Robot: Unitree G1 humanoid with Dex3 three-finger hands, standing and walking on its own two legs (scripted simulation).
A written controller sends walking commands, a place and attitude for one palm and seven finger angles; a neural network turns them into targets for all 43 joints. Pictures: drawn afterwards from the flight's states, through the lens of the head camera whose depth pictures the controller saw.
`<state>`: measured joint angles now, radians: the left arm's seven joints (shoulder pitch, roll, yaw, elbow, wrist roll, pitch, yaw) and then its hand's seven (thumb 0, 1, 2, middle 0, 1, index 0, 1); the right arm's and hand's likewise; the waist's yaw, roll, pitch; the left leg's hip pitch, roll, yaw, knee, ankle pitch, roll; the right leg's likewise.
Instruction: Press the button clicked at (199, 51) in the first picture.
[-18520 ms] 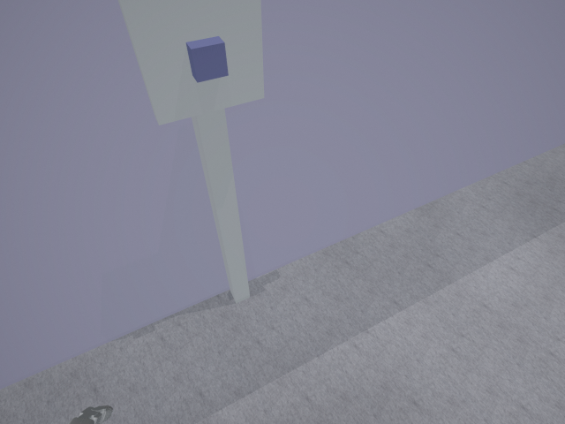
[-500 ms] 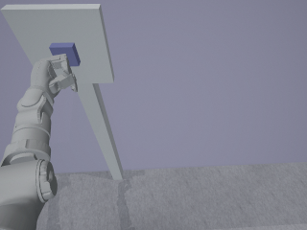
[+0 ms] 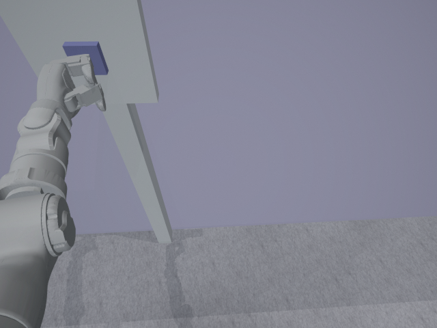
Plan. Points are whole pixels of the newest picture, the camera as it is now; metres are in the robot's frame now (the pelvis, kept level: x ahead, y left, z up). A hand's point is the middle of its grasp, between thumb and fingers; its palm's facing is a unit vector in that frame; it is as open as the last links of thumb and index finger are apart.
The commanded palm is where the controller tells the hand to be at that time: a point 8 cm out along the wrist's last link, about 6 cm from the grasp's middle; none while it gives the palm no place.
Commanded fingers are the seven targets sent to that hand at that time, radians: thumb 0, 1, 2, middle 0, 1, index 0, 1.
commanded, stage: hold the button down briefly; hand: left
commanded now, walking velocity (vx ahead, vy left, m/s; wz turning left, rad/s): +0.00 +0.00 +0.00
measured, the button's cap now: (88, 55) +0.55 +0.22 +0.21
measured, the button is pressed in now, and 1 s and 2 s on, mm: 13 0 0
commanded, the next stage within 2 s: pull the fist back off the button in 0.20 s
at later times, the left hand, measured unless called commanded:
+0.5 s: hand (95, 90) +0.48 +0.20 +0.18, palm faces +0.03 -1.00 +0.00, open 3.0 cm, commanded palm +0.47 +0.24 +0.18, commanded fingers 0.00 0.90 0.90 -1.30 -1.50 -1.30 -1.50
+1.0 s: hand (101, 105) +0.44 +0.18 +0.18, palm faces +0.01 -1.00 +0.01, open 3.1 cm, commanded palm +0.40 +0.24 +0.18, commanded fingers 0.00 0.90 0.90 -1.30 -1.50 -1.30 -1.50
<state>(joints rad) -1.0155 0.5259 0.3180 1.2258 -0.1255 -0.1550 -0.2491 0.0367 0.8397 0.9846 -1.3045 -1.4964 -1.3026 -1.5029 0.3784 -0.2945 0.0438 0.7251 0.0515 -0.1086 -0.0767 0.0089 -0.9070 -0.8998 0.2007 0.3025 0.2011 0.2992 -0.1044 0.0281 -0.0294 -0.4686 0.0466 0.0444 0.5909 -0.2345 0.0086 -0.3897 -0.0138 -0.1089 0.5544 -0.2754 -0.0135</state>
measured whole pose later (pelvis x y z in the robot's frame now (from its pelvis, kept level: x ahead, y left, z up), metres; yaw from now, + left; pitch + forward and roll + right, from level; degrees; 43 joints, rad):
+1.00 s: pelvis +0.02 +0.00 +0.00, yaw -2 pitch +3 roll +0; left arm -0.64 0.36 0.32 0.71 -0.20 -0.02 -0.22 0.01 0.89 0.91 -1.30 -1.50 -1.30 -1.50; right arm 0.32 -0.28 0.04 0.64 0.07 -0.10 -0.07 0.01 -0.91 -0.90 0.20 0.30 0.20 0.30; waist -0.03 0.04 -0.05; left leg -0.34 0.04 0.08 0.55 -0.26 0.01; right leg -0.29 -0.01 -0.07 0.53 -0.30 -0.01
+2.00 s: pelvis +0.01 -0.01 +0.01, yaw +0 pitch -4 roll +0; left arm -0.05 0.33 0.29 -0.01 -0.21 0.10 -0.14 0.02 0.90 0.90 -1.31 -1.50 -1.30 -1.50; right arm 0.18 -0.26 0.05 0.63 0.05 -0.14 -0.10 0.02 -0.91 -0.90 0.20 0.30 0.20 0.30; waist 0.03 0.07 -0.01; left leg -0.18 0.05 0.05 0.47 -0.21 -0.01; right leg -0.12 0.00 -0.10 0.45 -0.26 -0.02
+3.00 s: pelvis +0.02 +0.00 +0.01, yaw -1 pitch -6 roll -1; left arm 0.50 0.30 0.27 -0.45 -0.06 -0.10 0.11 0.02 0.89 0.90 -1.31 -1.50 -1.30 -1.50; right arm 0.18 -0.21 0.03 0.63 -0.01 -0.09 -0.08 0.01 -0.91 -0.90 0.20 0.30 0.20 0.30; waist 0.07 0.06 0.02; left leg -0.09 0.03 0.06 0.41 -0.21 0.01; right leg -0.02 -0.01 -0.08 0.36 -0.24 -0.01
